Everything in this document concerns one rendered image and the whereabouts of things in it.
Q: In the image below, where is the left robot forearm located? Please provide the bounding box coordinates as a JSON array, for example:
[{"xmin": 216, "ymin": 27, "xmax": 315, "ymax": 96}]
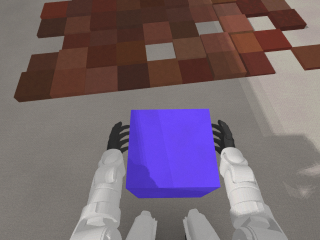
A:
[{"xmin": 70, "ymin": 149, "xmax": 126, "ymax": 239}]

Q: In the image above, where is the robot left upper arm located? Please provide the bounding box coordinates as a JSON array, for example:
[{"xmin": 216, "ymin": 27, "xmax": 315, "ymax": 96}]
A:
[{"xmin": 70, "ymin": 225, "xmax": 122, "ymax": 240}]

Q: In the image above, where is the carton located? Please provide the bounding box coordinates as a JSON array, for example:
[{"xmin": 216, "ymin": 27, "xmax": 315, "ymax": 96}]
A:
[{"xmin": 125, "ymin": 108, "xmax": 221, "ymax": 198}]

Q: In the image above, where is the robot right upper arm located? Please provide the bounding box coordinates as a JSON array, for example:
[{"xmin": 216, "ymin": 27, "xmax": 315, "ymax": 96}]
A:
[{"xmin": 232, "ymin": 225, "xmax": 288, "ymax": 240}]

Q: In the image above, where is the right robot forearm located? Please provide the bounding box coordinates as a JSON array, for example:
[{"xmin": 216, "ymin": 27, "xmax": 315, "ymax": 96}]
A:
[{"xmin": 219, "ymin": 147, "xmax": 286, "ymax": 236}]

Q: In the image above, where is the robot right hand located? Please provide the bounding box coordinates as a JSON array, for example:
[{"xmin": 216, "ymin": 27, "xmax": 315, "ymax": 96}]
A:
[{"xmin": 211, "ymin": 120, "xmax": 236, "ymax": 155}]

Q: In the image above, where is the robot right thigh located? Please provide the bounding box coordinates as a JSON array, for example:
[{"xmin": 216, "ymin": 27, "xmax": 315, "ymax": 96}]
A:
[{"xmin": 182, "ymin": 213, "xmax": 220, "ymax": 240}]

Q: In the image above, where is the robot left hand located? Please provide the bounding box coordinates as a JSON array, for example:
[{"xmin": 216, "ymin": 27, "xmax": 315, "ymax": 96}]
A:
[{"xmin": 107, "ymin": 121, "xmax": 130, "ymax": 153}]

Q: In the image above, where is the robot thigh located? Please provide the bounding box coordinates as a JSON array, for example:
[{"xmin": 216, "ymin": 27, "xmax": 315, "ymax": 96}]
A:
[
  {"xmin": 125, "ymin": 215, "xmax": 158, "ymax": 240},
  {"xmin": 182, "ymin": 213, "xmax": 220, "ymax": 240}
]

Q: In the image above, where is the robot left thigh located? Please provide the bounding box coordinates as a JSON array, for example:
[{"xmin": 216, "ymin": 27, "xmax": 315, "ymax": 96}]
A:
[{"xmin": 125, "ymin": 215, "xmax": 158, "ymax": 240}]

